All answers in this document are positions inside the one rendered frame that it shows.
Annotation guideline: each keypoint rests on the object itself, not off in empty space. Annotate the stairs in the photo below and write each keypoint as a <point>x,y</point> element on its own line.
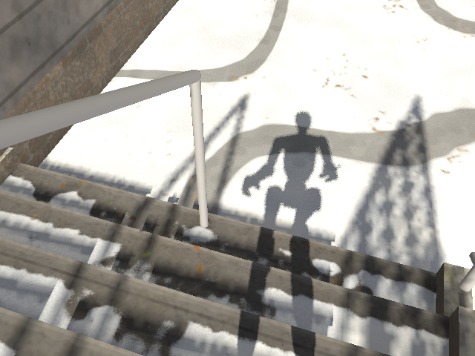
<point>91,270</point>

